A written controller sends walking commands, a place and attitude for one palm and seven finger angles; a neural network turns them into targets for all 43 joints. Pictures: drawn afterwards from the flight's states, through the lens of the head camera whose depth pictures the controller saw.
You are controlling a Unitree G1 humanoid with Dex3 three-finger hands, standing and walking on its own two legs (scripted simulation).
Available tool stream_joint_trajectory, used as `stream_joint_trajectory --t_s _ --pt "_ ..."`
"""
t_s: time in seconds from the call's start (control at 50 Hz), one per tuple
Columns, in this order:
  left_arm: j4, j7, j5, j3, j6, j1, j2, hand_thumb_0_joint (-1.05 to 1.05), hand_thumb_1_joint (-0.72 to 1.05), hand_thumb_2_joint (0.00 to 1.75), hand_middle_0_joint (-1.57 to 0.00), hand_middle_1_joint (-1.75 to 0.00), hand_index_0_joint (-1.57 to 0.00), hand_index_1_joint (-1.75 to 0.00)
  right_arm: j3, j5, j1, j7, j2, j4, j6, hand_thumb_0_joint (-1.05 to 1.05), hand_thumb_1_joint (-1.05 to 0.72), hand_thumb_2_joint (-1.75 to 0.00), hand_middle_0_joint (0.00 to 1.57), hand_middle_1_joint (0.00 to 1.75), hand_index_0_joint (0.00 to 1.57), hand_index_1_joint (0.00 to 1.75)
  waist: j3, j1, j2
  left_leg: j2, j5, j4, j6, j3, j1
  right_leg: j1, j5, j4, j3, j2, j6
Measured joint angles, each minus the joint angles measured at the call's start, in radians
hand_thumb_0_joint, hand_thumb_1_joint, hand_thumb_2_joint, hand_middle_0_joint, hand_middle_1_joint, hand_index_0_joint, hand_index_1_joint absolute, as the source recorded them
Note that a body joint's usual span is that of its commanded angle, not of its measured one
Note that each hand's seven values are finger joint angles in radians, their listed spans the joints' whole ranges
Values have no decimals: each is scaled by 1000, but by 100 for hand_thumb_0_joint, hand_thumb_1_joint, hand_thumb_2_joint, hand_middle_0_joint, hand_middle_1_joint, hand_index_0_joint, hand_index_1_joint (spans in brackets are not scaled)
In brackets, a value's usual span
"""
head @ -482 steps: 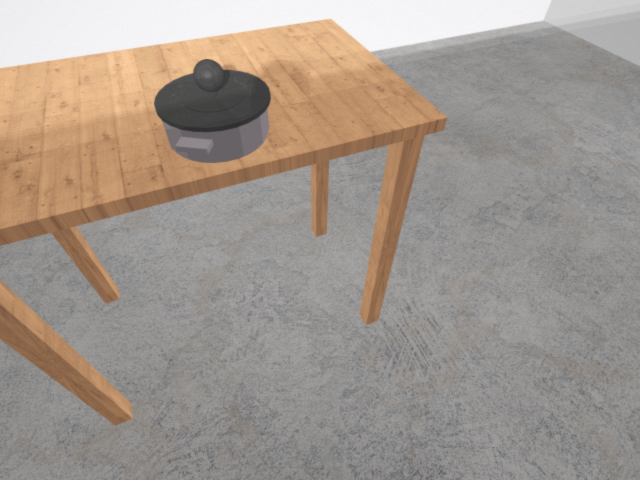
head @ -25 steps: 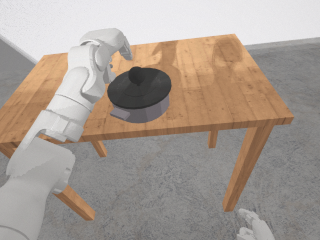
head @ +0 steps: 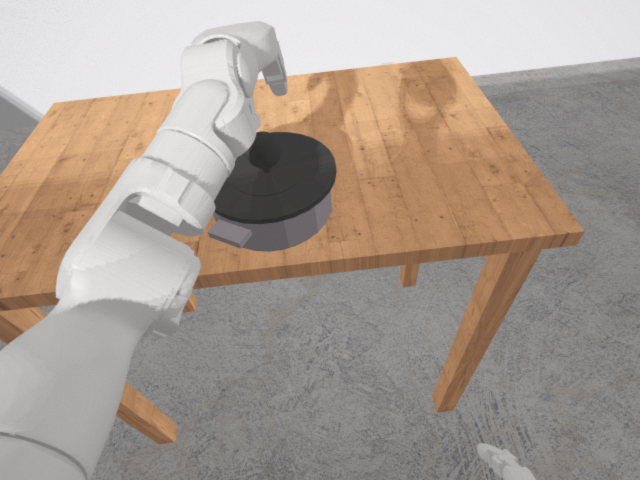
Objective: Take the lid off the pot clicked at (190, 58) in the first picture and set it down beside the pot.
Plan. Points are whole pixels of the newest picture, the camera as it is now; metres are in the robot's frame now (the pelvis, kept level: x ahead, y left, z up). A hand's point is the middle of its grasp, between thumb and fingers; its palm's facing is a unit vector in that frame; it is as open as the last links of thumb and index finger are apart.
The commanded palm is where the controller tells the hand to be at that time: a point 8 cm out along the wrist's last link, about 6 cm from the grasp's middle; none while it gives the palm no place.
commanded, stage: move the open hand above the knob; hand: left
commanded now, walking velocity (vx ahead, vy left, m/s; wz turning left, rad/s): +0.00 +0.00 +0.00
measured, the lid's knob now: (263, 150) +0.50 +0.08 +0.17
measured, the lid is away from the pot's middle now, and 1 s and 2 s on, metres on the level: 0.00 0.00 0.00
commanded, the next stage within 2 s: lower the open fingers around the knob in 0.74 s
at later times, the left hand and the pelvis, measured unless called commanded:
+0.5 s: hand (254, 101) +0.47 +0.07 +0.25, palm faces -0.17 -0.06 -0.98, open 9.9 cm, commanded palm +0.44 +0.08 +0.31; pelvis +0.00 +0.00 +0.00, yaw -1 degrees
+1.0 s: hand (248, 111) +0.47 +0.08 +0.24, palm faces -0.23 -0.09 -0.97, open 9.9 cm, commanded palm +0.45 +0.09 +0.30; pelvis +0.00 -0.01 +0.00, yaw +0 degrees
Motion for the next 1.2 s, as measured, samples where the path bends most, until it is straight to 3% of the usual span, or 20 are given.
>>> stream_joint_trajectory --t_s 0.06,0.26,0.7,0.86,0.96,1.2 --pt "37 8 18 11 -2 -19 -4 0 -40 174 -90 -8 -91 -9 -2 -4 17 1 3 4 -2 0 -91 -89 20 30 20 30 -10 -4 2 0 1 -9 2 8 0 -5 2 -6 9 1 3" --pt "39 4 13 18 8 -1 -11 0 -40 174 -90 -8 -90 -9 -8 -4 51 4 -7 16 6 1 -91 -89 20 30 20 30 -12 -2 7 1 0 -23 5 16 17 9 4 -18 17 2 5" --pt "21 15 7 -7 16 7 -30 0 -40 174 -90 -8 -90 -9 -1 0 -24 -6 2 -7 6 0 -91 -89 20 30 20 30 -14 17 -1 4 8 -23 -3 7 28 18 3 -8 9 5 -3" --pt "46 -4 12 -9 23 1 -8 0 -40 174 -90 -8 -90 -9 6 2 -15 -17 1 -5 13 0 -91 -89 20 30 20 30 -9 10 -3 6 8 -20 -6 5 29 19 3 -5 7 8 -6" --pt "70 -19 -10 -1 18 -6 -4 0 -40 174 -90 -8 -90 -9 4 0 2 -26 -4 7 6 0 -91 -89 20 30 20 30 -4 2 -8 7 7 -19 -6 3 23 15 3 -7 5 8 -7" --pt "33 -24 -21 19 -2 57 0 0 -40 174 -90 -8 -90 -9 -14 -9 48 -17 -18 14 -6 1 -91 -89 20 30 20 30 -10 -8 -4 7 -2 -21 -3 13 28 19 0 -14 16 9 -3"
